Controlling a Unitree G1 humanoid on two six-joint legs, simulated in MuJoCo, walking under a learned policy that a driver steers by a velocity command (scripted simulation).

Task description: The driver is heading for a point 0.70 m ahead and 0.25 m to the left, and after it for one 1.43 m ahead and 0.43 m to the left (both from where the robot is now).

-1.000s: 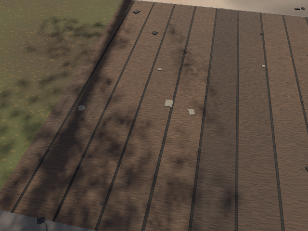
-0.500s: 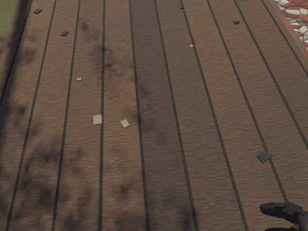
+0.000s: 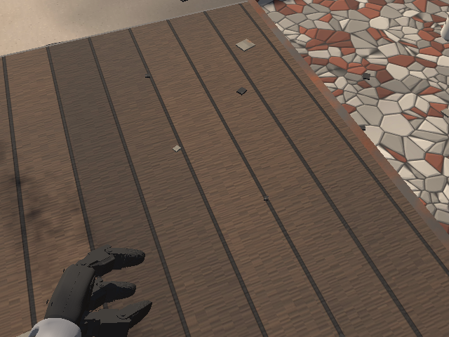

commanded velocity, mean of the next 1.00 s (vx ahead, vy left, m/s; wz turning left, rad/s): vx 1.00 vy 0.00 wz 0.71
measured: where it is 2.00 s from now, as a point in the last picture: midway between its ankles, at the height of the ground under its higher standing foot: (29, 98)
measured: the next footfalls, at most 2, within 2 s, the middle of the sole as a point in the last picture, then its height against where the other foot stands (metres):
right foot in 0.04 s outside the picture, level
left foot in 0.48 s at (168, 288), level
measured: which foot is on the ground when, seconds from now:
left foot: down 0.00-0.02, up 0.04-0.46, down 0.48-0.88, up 0.90-1.00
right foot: up 0.00-0.02, down 0.04-0.48, up 0.50-0.88, down 0.90-1.00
